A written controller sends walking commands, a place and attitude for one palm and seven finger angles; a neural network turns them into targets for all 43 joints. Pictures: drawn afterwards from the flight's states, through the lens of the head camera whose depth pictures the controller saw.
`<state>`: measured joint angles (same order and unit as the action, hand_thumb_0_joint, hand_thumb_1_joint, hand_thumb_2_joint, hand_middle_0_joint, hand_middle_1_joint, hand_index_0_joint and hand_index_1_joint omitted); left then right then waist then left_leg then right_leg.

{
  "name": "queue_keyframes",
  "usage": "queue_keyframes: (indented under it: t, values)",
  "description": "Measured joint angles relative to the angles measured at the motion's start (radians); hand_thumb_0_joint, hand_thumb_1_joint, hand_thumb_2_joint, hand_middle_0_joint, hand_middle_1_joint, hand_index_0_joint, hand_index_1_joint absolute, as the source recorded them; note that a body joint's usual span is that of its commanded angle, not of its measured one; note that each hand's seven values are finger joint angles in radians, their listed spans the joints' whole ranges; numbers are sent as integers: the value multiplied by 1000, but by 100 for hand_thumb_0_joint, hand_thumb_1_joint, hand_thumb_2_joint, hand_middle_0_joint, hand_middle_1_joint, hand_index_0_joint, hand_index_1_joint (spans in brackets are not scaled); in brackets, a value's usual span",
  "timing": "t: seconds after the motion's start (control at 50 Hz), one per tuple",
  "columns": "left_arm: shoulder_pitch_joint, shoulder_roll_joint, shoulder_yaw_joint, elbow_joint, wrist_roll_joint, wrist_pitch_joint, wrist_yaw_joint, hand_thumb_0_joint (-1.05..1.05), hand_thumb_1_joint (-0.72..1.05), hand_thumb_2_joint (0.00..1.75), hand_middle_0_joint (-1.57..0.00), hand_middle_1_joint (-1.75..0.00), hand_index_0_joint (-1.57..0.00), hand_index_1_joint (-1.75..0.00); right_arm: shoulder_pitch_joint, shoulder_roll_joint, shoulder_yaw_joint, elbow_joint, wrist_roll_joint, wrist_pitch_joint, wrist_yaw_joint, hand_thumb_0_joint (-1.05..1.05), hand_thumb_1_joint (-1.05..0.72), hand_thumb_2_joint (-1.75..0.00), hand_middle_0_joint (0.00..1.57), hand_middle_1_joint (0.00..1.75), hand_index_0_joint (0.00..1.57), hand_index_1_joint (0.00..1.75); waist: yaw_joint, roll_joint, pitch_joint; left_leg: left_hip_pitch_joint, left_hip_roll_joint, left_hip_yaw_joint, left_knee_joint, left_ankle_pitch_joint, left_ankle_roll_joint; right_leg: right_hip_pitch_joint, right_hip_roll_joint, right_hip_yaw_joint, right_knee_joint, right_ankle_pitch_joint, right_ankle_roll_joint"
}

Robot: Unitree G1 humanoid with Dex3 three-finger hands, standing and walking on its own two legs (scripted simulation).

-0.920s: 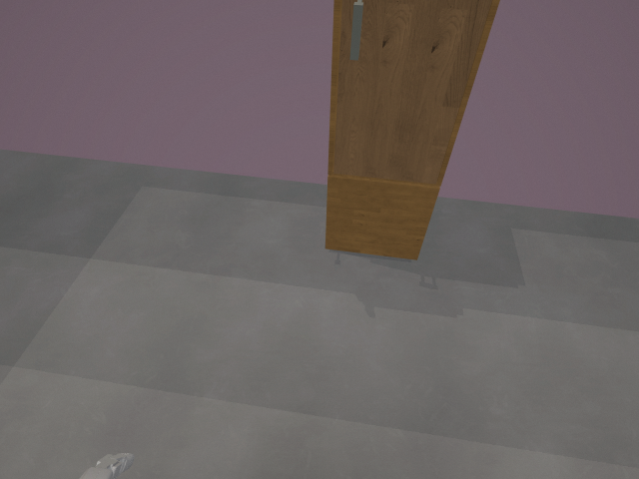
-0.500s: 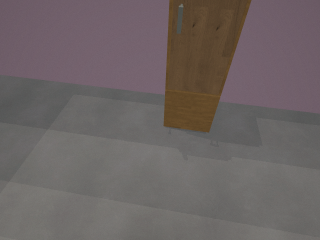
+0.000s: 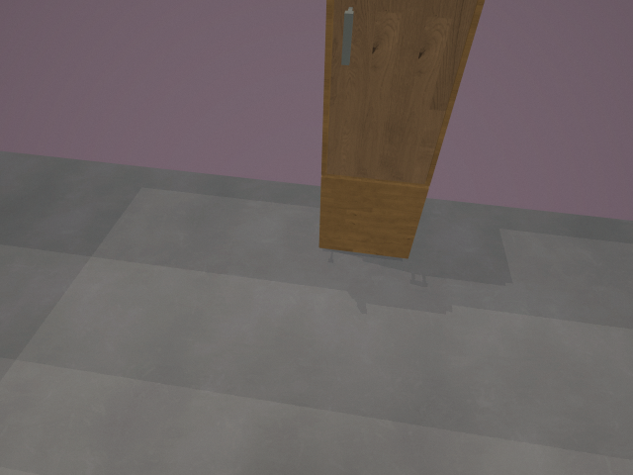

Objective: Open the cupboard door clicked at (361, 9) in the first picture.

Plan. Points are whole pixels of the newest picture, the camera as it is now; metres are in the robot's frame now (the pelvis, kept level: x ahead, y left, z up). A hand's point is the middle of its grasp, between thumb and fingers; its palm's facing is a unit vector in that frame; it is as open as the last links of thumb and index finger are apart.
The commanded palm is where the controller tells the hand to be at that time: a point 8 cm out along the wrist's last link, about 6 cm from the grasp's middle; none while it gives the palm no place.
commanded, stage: look at it before walking up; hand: left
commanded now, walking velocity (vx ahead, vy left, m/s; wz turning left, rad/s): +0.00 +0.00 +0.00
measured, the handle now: (348, 36) +1.10 -0.02 +0.11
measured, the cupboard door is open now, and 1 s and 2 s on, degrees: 0 0 0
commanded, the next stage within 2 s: walk to a spot facing it in 0.52 s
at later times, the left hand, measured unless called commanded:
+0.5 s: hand out of the picture +0.08 +0.25 -0.16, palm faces -0.03 -0.94 -0.33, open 7.4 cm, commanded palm none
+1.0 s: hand out of the picture +0.10 +0.16 -0.18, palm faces -0.13 -0.96 -0.25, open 7.4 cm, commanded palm none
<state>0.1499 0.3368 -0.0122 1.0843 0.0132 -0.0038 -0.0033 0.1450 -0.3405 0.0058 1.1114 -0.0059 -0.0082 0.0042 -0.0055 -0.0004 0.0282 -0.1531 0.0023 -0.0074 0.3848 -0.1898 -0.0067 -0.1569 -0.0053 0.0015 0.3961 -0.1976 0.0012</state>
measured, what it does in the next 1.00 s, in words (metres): shifts its weight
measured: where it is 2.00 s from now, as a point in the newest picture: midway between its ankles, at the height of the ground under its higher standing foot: (349, 460)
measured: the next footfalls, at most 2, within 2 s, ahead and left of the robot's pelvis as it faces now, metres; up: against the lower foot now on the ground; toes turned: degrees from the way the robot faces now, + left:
left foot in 1.48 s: +0.42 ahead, -0.01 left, +0.00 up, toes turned -15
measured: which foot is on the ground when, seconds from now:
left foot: down 0.00-0.96, up 0.98-1.00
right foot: down 0.00-1.00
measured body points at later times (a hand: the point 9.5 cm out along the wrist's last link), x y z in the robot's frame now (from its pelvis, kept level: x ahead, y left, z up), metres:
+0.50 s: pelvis +0.01 +0.00 +0.00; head +0.01 +0.00 +0.45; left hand +0.08 +0.30 -0.13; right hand +0.08 -0.29 -0.13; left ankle +0.01 +0.12 -0.74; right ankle +0.01 -0.12 -0.74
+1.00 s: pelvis +0.07 -0.04 -0.02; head +0.07 -0.07 +0.43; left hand +0.10 +0.21 -0.16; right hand +0.04 -0.29 -0.19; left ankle +0.01 +0.11 -0.72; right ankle +0.05 -0.12 -0.75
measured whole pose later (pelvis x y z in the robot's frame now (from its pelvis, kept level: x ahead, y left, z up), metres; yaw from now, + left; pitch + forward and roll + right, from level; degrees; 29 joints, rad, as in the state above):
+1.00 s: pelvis +0.07 -0.04 -0.02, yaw -9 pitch -1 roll +1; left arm 0.32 0.21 0.03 1.03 0.03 -0.01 -0.04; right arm 0.28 -0.25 -0.03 1.07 -0.01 0.00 0.00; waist 0.02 0.05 0.04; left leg -0.21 0.11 0.11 0.79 -0.48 -0.04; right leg -0.28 0.01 -0.09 0.66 -0.33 -0.06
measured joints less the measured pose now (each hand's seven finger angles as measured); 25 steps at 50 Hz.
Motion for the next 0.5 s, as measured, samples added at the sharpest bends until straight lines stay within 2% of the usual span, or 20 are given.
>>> queue_keyframes:
  t: [0.5]
  values:
    - [-5, 4, 0, 3, 1, -2, 1, 0, 90, 90, -20, -30, -20, -30, -22, 0, 2, -2, 2, -4, 0, 0, -91, -90, 20, 30, 20, 29, 5, -2, 7, 9, -2, 0, -18, 2, 3, 11, -3, 0, -21, 3, 3]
